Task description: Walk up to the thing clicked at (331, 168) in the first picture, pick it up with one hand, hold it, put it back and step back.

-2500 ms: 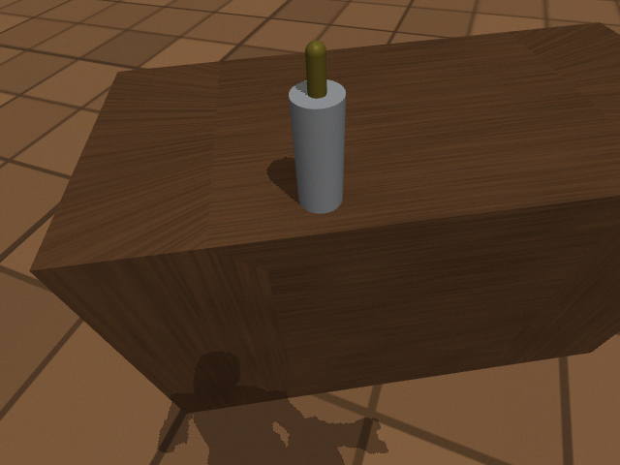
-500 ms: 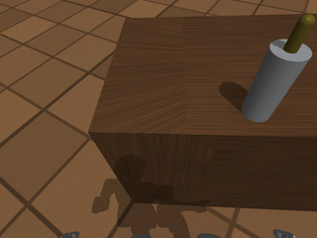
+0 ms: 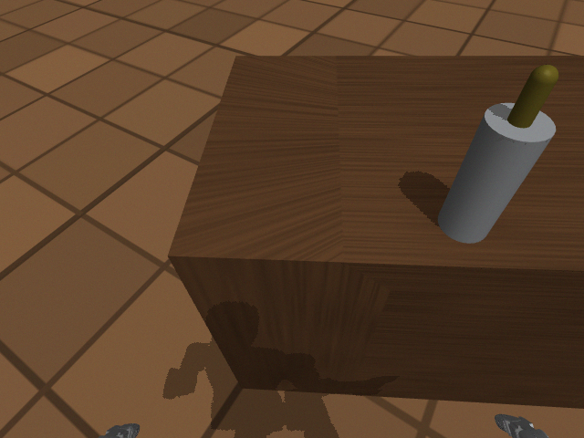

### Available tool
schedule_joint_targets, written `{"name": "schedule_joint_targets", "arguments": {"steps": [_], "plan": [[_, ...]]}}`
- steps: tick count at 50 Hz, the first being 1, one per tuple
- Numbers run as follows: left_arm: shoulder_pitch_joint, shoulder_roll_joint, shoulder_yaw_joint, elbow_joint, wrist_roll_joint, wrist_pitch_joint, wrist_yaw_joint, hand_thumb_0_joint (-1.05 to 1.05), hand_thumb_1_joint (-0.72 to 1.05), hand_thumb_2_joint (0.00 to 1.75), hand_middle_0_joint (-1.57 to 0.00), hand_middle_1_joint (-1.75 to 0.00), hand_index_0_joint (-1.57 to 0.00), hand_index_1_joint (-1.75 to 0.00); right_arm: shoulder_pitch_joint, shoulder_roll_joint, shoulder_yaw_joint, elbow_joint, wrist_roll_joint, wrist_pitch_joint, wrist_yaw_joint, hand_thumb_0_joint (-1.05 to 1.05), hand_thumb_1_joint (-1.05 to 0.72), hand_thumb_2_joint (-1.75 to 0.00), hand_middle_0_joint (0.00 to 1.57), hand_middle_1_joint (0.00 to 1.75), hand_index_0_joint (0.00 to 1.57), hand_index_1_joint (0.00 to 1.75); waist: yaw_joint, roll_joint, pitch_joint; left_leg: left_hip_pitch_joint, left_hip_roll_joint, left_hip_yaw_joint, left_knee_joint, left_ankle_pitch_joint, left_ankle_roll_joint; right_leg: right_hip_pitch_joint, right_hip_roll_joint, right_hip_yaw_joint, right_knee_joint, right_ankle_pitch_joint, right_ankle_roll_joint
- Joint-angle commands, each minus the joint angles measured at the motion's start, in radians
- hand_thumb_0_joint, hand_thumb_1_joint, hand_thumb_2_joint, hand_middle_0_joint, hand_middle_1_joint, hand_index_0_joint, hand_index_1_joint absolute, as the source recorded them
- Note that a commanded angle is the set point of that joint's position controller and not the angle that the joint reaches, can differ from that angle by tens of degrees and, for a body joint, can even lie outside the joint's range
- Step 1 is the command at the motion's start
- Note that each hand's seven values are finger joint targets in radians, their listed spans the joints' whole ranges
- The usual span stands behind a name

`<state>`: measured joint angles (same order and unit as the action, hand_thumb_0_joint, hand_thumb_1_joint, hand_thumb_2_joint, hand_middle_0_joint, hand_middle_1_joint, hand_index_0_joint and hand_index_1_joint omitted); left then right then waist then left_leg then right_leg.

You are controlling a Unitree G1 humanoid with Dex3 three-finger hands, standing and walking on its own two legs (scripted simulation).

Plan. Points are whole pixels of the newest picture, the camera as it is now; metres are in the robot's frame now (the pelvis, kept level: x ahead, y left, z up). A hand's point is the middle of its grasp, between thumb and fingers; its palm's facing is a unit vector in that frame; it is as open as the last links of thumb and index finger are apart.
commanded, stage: walk up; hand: right
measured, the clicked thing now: (496, 162) +0.42 -0.23 +0.15
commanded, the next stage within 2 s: stand in 0.54 s
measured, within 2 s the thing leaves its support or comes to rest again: neither
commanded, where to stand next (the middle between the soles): +0.04 -0.03 m, yaw -2 degrees
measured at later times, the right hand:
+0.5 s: hand out of the picture +0.08 -0.26 -0.15, palm faces -0.05 +0.93 -0.36, open 7.4 cm
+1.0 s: hand out of the picture +0.10 -0.25 -0.16, palm faces -0.06 +0.94 -0.33, open 7.4 cm
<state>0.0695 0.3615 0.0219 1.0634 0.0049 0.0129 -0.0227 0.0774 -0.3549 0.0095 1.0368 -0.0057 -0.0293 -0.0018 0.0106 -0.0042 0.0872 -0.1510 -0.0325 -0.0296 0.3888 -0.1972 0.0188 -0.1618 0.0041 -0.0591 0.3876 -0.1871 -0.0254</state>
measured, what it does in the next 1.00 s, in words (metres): stands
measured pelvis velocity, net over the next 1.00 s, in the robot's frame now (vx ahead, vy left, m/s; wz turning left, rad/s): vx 0.03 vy -0.01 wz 0.01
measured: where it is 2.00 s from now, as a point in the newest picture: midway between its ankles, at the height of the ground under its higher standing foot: outside the picture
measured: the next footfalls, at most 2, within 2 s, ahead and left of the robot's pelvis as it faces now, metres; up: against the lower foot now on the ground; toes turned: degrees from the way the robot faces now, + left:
none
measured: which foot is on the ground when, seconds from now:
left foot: down 0.00-1.00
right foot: down 0.00-1.00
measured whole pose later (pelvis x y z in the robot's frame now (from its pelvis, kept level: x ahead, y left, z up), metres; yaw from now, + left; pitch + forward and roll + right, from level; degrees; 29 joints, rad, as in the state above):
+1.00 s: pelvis +0.03 -0.01 +0.00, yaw +1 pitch -1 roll +0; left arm 0.10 0.34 0.01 1.15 0.01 -0.02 -0.01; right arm 0.11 -0.35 0.02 1.13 -0.01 -0.02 0.00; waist 0.00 0.02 0.04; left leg -0.09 -0.02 -0.04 0.30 -0.19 0.01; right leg -0.10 0.01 -0.07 0.31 -0.19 -0.03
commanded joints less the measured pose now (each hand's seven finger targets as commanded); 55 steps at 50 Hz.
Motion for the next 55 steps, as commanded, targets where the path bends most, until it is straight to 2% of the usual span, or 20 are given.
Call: {"name": "schedule_joint_targets", "arguments": {"steps": [1,13,26,27,29,30,31,33,35,38,40,47,51,53,55], "plan": [[-0.048,0.2,0.044,-0.054,-0.001,-0.027,0.011,0.0,0.9,0.9,-0.2,-0.3,-0.2,-0.3,-0.029,-0.218,-0.048,-0.042,0.003,-0.019,-0.013,0.0,-0.9,-0.9,0.2,0.3,0.2,0.3,-0.004,-0.022,-0.125,-0.032,0.134,-0.118,-0.079,0.106,0.015,0.089,-0.141,0.149,-0.089,0.091,-0.017],[-0.024,0.2,0.055,-0.024,0.004,-0.023,0.013,0.0,0.9,0.9,-0.2,-0.3,-0.2,-0.3,-0.028,-0.207,-0.049,-0.009,-0.003,-0.016,-0.013,0.0,-0.9,-0.9,0.2,0.3,0.2,0.3,0.0,0.0,-0.11,-0.049,0.133,-0.124,-0.101,0.049,0.013,0.076,-0.139,0.144,-0.114,0.019,-0.014],[-0.014,0.193,0.06,-0.019,0.005,-0.021,0.012,0.0,0.9,0.9,-0.2,-0.3,-0.2,-0.3,-0.011,-0.206,-0.047,0.007,-0.005,-0.019,-0.016,0.0,-0.9,-0.9,0.2,0.3,0.2,0.3,-0.001,0.013,-0.127,-0.071,0.138,-0.13,-0.098,0.073,0.016,0.093,-0.138,0.14,-0.1,0.048,-0.016],[0.005,0.176,0.037,0.004,0.002,-0.028,0.012,0.0,0.9,0.9,-0.2,-0.3,-0.2,-0.3,0.001,-0.193,-0.035,0.027,-0.01,-0.015,-0.013,0.0,-0.9,-0.9,0.2,0.3,0.2,0.3,0.002,0.064,-0.164,-0.028,0.148,-0.14,-0.136,-0.035,0.009,0.09,-0.148,0.153,-0.121,-0.059,-0.014],[-0.001,0.187,0.038,0.007,0.009,-0.033,0.013,0.0,0.9,0.9,-0.2,-0.3,-0.2,-0.3,-0.017,-0.203,-0.039,0.023,-0.01,-0.008,-0.011,0.0,-0.9,-0.9,0.2,0.3,0.2,0.3,0.004,0.062,-0.109,-0.091,0.148,-0.159,-0.159,-0.156,0.011,0.074,-0.135,0.152,-0.125,-0.112,-0.008],[-0.01,0.194,0.038,0.008,0.011,-0.036,0.014,0.0,0.9,0.9,-0.2,-0.3,-0.2,-0.3,-0.008,-0.205,-0.04,0.022,-0.01,-0.006,-0.01,0.0,-0.9,-0.9,0.2,0.3,0.2,0.3,-0.001,0.04,-0.101,-0.111,0.146,-0.158,-0.16,-0.154,0.01,0.081,-0.135,0.149,-0.123,-0.116,-0.009],[-0.003,0.189,0.034,0.013,0.01,-0.038,0.015,0.0,0.9,0.9,-0.2,-0.3,-0.2,-0.3,-0.02,-0.205,-0.039,0.023,-0.008,-0.006,-0.009,0.0,-0.9,-0.9,0.2,0.3,0.2,0.3,0.006,0.027,-0.082,-0.093,0.142,-0.151,-0.15,-0.119,0.013,0.061,-0.141,0.157,-0.131,-0.111,-0.009],[-0.006,0.198,0.031,0.014,0.01,-0.043,0.018,0.0,0.9,0.9,-0.2,-0.3,-0.2,-0.3,-0.002,-0.196,-0.037,0.026,-0.007,-0.007,-0.007,0.0,-0.9,-0.9,0.2,0.3,0.2,0.3,-0.004,-0.003,-0.083,-0.058,0.136,-0.136,-0.13,-0.025,0.011,0.039,-0.148,0.162,-0.145,-0.087,-0.008],[-0.006,0.188,0.025,0.016,0.009,-0.052,0.021,0.0,0.9,0.9,-0.2,-0.3,-0.2,-0.3,0.002,-0.203,-0.038,0.028,-0.007,-0.012,-0.007,0.0,-0.9,-0.9,0.2,0.3,0.2,0.3,-0.008,-0.009,-0.106,-0.02,0.142,-0.133,-0.109,0.085,0.012,0.061,-0.15,0.153,-0.139,0.022,-0.005],[0.002,0.193,0.024,0.021,0.004,-0.058,0.025,0.0,0.9,0.9,-0.2,-0.3,-0.2,-0.3,0.011,-0.204,-0.036,0.03,-0.006,-0.014,-0.009,0.0,-0.9,-0.9,0.2,0.3,0.2,0.3,-0.011,-0.008,-0.123,0.005,0.147,-0.124,-0.1,0.169,0.012,0.093,-0.151,0.141,-0.122,0.142,-0.001],[0.007,0.187,0.022,0.024,0.001,-0.057,0.025,0.0,0.9,0.9,-0.2,-0.3,-0.2,-0.3,0.01,-0.208,-0.033,0.034,-0.004,-0.015,-0.01,0.0,-0.9,-0.9,0.2,0.3,0.2,0.3,-0.007,0.001,-0.113,0.006,0.148,-0.125,-0.109,0.165,0.009,0.092,-0.148,0.136,-0.12,0.145,0.001],[-0.002,0.196,0.024,0.028,0.001,-0.053,0.031,0.0,0.9,0.9,-0.2,-0.3,-0.2,-0.3,0.002,-0.204,-0.03,0.034,-0.003,-0.011,-0.017,0.0,-0.9,-0.9,0.2,0.3,0.2,0.3,-0.005,-0.005,-0.158,0.047,0.155,-0.112,-0.098,0.287,0.003,0.146,-0.152,0.124,-0.1,0.27,0.002],[-0.006,0.191,0.02,0.028,0.002,-0.051,0.032,0.0,0.9,0.9,-0.2,-0.3,-0.2,-0.3,0.001,-0.202,-0.028,0.035,-0.003,-0.007,-0.016,0.0,-0.9,-0.9,0.2,0.3,0.2,0.3,-0.004,-0.01,-0.13,0.036,0.153,-0.112,-0.112,0.222,0.0,0.126,-0.146,0.122,-0.118,0.198,0.005],[-0.018,0.199,0.023,0.026,0.005,-0.051,0.033,0.0,0.9,0.9,-0.2,-0.3,-0.2,-0.3,0.002,-0.199,-0.028,0.034,-0.004,-0.006,-0.018,0.0,-0.9,-0.9,0.2,0.3,0.2,0.3,-0.009,-0.012,-0.13,0.035,0.157,-0.111,-0.111,0.23,0.002,0.132,-0.152,0.127,-0.117,0.216,0.003],[-0.009,0.199,0.022,0.028,0.001,-0.052,0.034,0.0,0.9,0.9,-0.2,-0.3,-0.2,-0.3,0.001,-0.201,-0.028,0.036,-0.001,-0.008,-0.017,0.0,-0.9,-0.9,0.2,0.3,0.2,0.3,-0.004,-0.001,-0.146,0.059,0.158,-0.109,-0.108,0.281,-0.002,0.143,-0.155,0.126,-0.109,0.273,0.003]]}}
